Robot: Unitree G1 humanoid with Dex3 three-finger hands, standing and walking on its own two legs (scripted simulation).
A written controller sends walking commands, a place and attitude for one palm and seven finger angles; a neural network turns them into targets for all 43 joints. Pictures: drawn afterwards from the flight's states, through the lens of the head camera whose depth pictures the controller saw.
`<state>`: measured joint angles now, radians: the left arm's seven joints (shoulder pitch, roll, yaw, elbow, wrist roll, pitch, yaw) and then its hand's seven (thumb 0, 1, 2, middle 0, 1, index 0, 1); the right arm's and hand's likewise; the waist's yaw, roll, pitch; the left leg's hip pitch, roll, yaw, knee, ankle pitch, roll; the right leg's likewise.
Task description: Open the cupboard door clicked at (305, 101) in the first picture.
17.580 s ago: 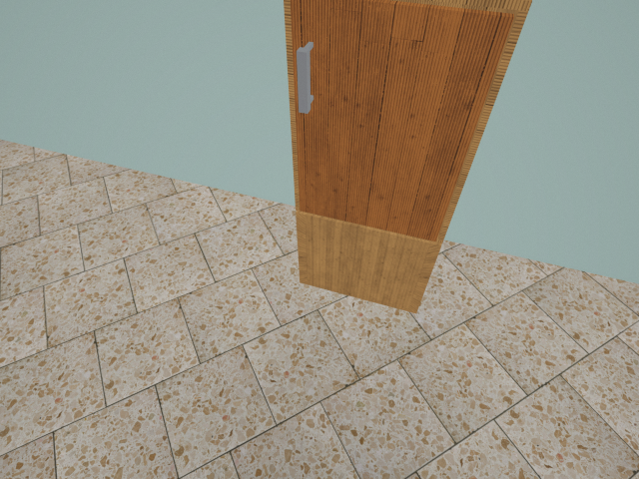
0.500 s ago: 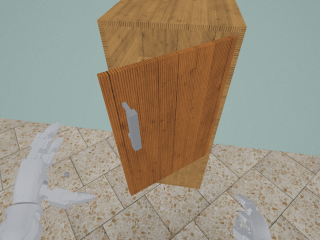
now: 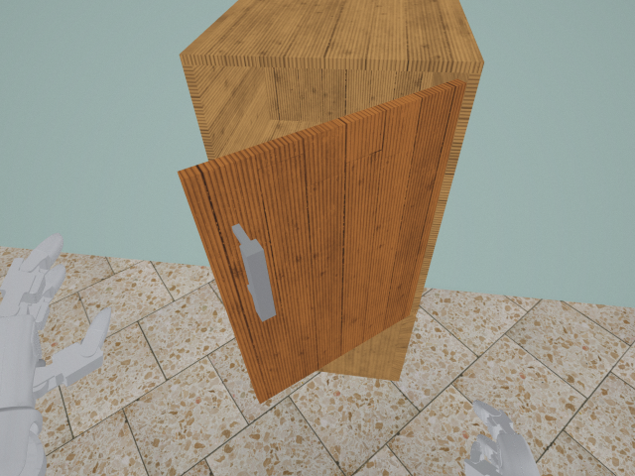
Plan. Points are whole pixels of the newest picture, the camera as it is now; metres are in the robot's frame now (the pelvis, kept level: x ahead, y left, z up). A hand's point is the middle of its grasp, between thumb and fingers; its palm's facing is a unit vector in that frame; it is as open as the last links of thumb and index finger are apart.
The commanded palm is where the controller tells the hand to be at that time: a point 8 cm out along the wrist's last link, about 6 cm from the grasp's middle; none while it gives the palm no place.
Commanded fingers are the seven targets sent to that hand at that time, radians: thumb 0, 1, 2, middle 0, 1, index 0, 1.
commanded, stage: draw the hand back to the body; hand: left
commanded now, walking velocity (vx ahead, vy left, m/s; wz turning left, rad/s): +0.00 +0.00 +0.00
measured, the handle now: (252, 273) +0.34 +0.13 +0.09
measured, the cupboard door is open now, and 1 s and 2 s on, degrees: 40 40 40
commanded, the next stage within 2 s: step back with the hand held close in 0.42 s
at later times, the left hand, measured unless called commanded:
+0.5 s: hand (85, 345) +0.19 +0.26 +0.15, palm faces +0.45 -0.80 -0.39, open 7.4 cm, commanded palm +0.14 +0.29 +0.16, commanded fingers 0.00 0.90 0.90 -0.20 -0.30 -0.20 -0.30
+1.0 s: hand (36, 395) +0.14 +0.27 +0.15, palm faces +0.34 -0.80 -0.50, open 7.4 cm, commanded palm +0.08 +0.31 +0.17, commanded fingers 0.00 0.90 0.90 -0.20 -0.30 -0.20 -0.30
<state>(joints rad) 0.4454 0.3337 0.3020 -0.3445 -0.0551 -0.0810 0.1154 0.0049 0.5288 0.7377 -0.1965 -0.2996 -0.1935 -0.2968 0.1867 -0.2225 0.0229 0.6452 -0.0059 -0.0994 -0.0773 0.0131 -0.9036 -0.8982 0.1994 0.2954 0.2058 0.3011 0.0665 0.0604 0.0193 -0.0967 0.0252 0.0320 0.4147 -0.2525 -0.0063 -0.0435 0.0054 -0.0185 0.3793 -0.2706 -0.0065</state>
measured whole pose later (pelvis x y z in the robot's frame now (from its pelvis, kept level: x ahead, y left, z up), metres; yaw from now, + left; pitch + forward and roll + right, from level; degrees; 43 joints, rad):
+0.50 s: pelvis +0.00 -0.01 +0.00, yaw +0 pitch -4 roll +0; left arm 0.44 0.33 0.32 -0.34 -0.06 -0.09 0.11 0.02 0.89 0.89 -0.21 -0.30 -0.21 -0.30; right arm 0.19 -0.22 0.01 0.65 0.00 -0.09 -0.08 0.01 -0.90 -0.90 0.20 0.30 0.21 0.30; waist 0.07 0.06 0.02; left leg -0.09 0.04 0.03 0.40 -0.24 -0.02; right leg -0.03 0.02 -0.02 0.36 -0.26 -0.02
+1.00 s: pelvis -0.07 +0.02 -0.01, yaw -2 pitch -1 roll -1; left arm 0.57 0.43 0.39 -0.49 -0.04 -0.15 0.13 0.02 0.89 0.90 -0.21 -0.30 -0.21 -0.30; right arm 0.19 -0.23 -0.01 0.54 0.02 0.01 -0.09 0.01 -0.91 -0.90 0.20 0.30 0.20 0.30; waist 0.00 0.01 0.04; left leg -0.30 0.03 0.06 0.49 -0.18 0.02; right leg -0.25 0.01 0.01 0.45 -0.18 0.02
